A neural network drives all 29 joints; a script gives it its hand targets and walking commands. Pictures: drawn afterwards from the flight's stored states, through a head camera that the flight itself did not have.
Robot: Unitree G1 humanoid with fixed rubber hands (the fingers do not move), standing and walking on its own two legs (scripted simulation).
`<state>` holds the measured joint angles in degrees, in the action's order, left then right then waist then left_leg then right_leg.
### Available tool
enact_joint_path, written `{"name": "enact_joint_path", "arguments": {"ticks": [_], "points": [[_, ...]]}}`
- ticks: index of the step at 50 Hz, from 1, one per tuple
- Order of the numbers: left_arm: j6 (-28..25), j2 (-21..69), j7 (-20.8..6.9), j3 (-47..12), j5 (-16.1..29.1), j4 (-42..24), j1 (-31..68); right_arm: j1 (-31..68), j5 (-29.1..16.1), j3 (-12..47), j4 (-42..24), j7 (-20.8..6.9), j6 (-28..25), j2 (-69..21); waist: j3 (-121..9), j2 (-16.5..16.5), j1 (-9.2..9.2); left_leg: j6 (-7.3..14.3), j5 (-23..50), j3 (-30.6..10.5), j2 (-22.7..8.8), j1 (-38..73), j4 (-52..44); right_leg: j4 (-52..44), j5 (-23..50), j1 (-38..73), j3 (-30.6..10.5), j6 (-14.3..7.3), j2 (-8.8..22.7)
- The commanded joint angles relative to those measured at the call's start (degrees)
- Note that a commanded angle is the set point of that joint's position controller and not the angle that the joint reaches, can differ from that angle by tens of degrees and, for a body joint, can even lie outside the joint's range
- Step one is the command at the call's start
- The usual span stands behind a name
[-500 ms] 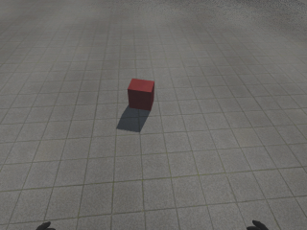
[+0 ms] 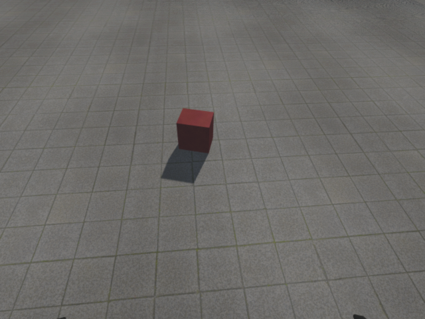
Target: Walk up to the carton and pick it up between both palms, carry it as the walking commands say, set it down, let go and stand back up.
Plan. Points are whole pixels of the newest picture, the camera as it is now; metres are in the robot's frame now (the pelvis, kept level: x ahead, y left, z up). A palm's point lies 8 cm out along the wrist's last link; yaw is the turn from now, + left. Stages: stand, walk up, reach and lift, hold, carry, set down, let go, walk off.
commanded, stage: stand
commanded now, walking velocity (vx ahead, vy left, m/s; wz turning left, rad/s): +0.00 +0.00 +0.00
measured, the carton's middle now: (195, 130) +1.38 +0.08 -0.67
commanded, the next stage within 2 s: walk up in 0.74 s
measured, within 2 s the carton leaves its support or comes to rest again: neither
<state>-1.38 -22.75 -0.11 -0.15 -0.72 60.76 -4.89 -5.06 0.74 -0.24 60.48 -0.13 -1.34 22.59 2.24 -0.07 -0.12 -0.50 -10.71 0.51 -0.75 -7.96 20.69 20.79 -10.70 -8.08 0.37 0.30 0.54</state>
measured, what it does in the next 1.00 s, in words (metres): stands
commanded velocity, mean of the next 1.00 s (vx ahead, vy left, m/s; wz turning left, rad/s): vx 0.00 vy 0.00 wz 0.00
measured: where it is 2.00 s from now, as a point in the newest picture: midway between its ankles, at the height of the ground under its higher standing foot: (194, 297)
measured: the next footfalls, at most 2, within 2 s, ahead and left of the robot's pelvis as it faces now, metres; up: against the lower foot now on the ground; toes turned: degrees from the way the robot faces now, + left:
left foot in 1.18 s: +0.14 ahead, +0.17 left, +0.00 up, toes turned +7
right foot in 1.56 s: +0.34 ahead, -0.08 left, +0.00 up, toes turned -1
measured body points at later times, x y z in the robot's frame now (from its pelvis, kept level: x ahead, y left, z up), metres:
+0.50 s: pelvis +0.01 +0.00 +0.00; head +0.01 +0.00 +0.45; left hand +0.11 +0.32 -0.11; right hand +0.11 -0.32 -0.11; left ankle +0.01 +0.12 -0.75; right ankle +0.01 -0.12 -0.75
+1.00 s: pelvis +0.02 +0.00 +0.00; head +0.02 +0.00 +0.45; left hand +0.12 +0.33 -0.11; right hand +0.12 -0.32 -0.11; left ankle +0.00 +0.12 -0.74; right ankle +0.00 -0.12 -0.74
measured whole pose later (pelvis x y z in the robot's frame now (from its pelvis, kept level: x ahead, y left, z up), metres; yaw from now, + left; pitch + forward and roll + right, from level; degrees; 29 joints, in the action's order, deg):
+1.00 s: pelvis +0.02 +0.00 +0.00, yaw +1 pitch -1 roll +0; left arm -2.3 -24.0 -1.7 3.1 -1.6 56.3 -8.2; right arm -8.4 1.8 -2.6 56.7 -2.1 -1.5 23.9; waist 0.6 -0.4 0.2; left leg 2.4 -22.7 -0.2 -1.0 -10.6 28.4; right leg 25.3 -19.9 -8.9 1.2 -2.2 0.3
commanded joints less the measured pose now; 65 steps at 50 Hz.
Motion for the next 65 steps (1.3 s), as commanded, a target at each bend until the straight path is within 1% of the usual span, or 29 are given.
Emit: {"name": "enact_joint_path", "arguments": {"ticks": [1,46,47,48,49,50,51,52,53,54,55,56,57,58,59,60,61,62,63,64,65], "points": [[-0.5,-10.0,0.3,1.7,0.0,-2.3,2.2,2.2,0.0,-1.7,-2.4,0.3,-0.5,9.9,-3.1,0.0,0.00,1.9,4.6,-5.4,-6.5,0.3,-3.6,-3.8,4.6,0.1,-5.6,-2.0,6.7],[-0.2,-10.1,0.4,2.0,0.1,-2.1,1.9,1.9,-0.1,-2.0,-2.2,0.4,-0.1,10.1,-3.4,0.0,0.04,1.7,7.9,-5.0,-6.8,2.0,-4.3,-4.2,7.9,1.6,-5.3,-1.8,7.0],[-1.2,-16.8,-1.0,6.4,-0.6,-5.9,-3.1,-2.8,0.9,-5.0,-5.7,-1.3,-0.9,15.8,-9.0,-0.1,-0.28,5.9,-21.2,-5.4,-4.5,-0.4,0.5,0.5,-18.9,4.8,-3.6,-5.1,4.3],[-1.5,-16.8,-1.7,6.9,-1.2,-6.4,-5.3,-1.4,1.5,-5.2,-6.8,-2.1,-1.0,15.0,-4.0,0.7,-1.37,7.0,-29.7,-7.6,-5.4,-8.4,2.9,1.7,-29.3,2.3,-7.4,-7.1,6.3],[-1.7,-16.3,-2.0,7.5,-1.4,-7.6,-6.7,1.1,1.6,-5.3,-9.1,-2.7,-1.1,12.9,1.1,2.5,-2.91,6.7,-26.5,-6.6,-4.7,-17.4,6.8,0.4,-30.8,3.5,-11.4,-8.8,8.9],[-2.0,-16.7,-2.1,8.1,-1.4,-7.9,-9.8,4.5,1.5,-5.4,-11.6,-3.1,-1.3,11.1,4.1,5.6,-4.91,4.8,-19.4,-1.4,-1.9,-26.3,13.3,-5.5,-33.8,7.9,-17.3,-11.4,13.4],[-2.5,-18.7,-2.0,8.8,-1.7,-8.4,-11.5,7.4,1.6,-5.5,-13.8,-3.3,-1.5,10.3,6.1,10.4,-6.52,3.4,-15.4,0.7,-1.6,-33.1,23.1,-12.8,-35.4,9.1,-26.5,-15.6,21.3],[-3.0,-19.1,-2.1,8.9,-2.1,-9.8,-10.2,7.8,1.4,-5.7,-14.6,-3.6,-1.6,11.5,6.9,7.4,-5.94,2.6,-16.0,-3.9,-4.2,-35.2,26.7,-14.3,-31.9,7.9,-28.6,-17.7,23.9],[-3.2,-19.1,-2.2,9.1,-2.0,-11.4,-7.4,4.3,0.8,-6.3,-14.2,-4.3,-1.7,12.9,4.5,5.8,-3.43,1.9,-15.1,-5.2,-5.5,-31.6,26.0,-13.6,-29.0,7.3,-25.0,-16.9,22.5],[-3.3,-19.2,-2.4,9.2,-1.8,-12.8,-5.7,1.2,0.6,-6.6,-13.8,-5.0,-1.9,13.2,2.0,6.7,-1.95,1.2,-14.7,-4.1,-5.5,-26.4,23.8,-13.2,-27.1,4.8,-19.9,-15.6,20.4],[-3.2,-19.2,-2.7,9.1,-1.7,-13.9,-4.4,-0.3,0.6,-6.8,-14.0,-5.4,-2.0,13.0,1.5,8.5,-1.06,1.0,-14.4,-2.5,-5.3,-21.0,20.1,-12.1,-24.7,1.0,-14.9,-14.1,18.3],[-3.0,-18.6,-3.1,8.8,-1.7,-14.6,-3.9,-1.8,0.8,-7.0,-14.1,-5.7,-2.2,12.6,1.7,8.7,-0.39,1.1,-13.4,-0.4,-4.2,-15.5,16.1,-10.5,-21.9,-3.1,-10.8,-12.6,16.3],[-2.7,-18.0,-3.4,8.4,-1.5,-15.0,-2.9,-4.3,0.9,-7.3,-13.6,-5.6,-2.4,12.1,1.3,7.6,1.17,1.0,-8.4,2.6,-2.6,-7.8,11.0,-7.2,-20.2,-8.1,-6.5,-11.0,13.7],[-2.4,-16.7,-3.5,8.0,-1.3,-15.2,-2.9,-8.4,1.1,-7.8,-12.5,-5.3,-2.8,12.2,0.3,4.9,2.98,0.8,-3.6,5.2,0.1,1.1,7.7,-1.5,-21.3,-13.8,-3.0,-9.6,10.8],[-2.2,-14.3,-3.5,7.2,-1.4,-15.8,-4.7,-14.9,1.5,-8.8,-11.0,-4.5,-3.2,14.4,-2.8,-1.1,5.09,1.3,-5.7,5.5,2.2,13.3,7.3,8.8,-22.3,-20.8,0.3,-8.2,7.2],[-2.2,-10.9,-3.6,6.1,-0.9,-17.6,-4.6,-22.3,2.0,-10.1,-10.6,-3.6,-3.6,19.6,-4.0,-13.7,8.59,5.9,-23.8,-14.0,-8.0,20.7,-2.9,29.2,-23.1,-32.2,6.1,-5.4,-0.2],[-2.3,-10.5,-3.1,5.7,-0.9,-19.4,-3.1,-23.2,1.6,-10.8,-12.6,-3.1,-4.3,24.6,-2.4,-14.8,8.77,14.0,-38.6,-40.4,-22.2,15.3,-12.4,43.5,-22.9,-39.0,-2.9,-3.6,-2.2],[-2.1,-14.9,-3.0,6.0,-0.4,-18.5,-4.1,-16.6,-0.3,-10.0,-14.9,-2.7,-4.3,22.3,1.3,-2.4,4.67,16.1,-37.0,-36.3,-23.0,7.1,-12.2,45.3,-15.3,-37.2,-10.2,-3.3,2.2],[-2.4,-16.1,-3.3,6.3,0.4,-17.1,-6.8,-12.3,-0.6,-8.8,-16.5,-2.6,-4.1,19.8,2.4,-1.1,1.43,14.8,-30.6,-29.6,-20.7,3.5,-10.8,44.2,-11.9,-34.4,-8.6,-2.9,3.9],[-2.5,-16.0,-3.4,6.6,0.1,-16.2,-9.5,-10.2,-0.5,-8.0,-17.8,-2.6,-4.2,17.9,2.7,-2.6,0.29,14.0,-24.1,-23.5,-18.1,1.8,-10.0,40.5,-11.0,-32.3,-7.7,-2.0,5.9],[-2.6,-15.9,-3.6,6.7,-0.2,-15.7,-11.2,-10.1,-0.4,-7.8,-18.6,-2.5,-4.3,17.3,2.3,-5.1,0.36,13.3,-18.5,-18.1,-16.1,-0.3,-9.4,36.0,-10.4,-28.6,-5.7,-1.1,6.3]]}}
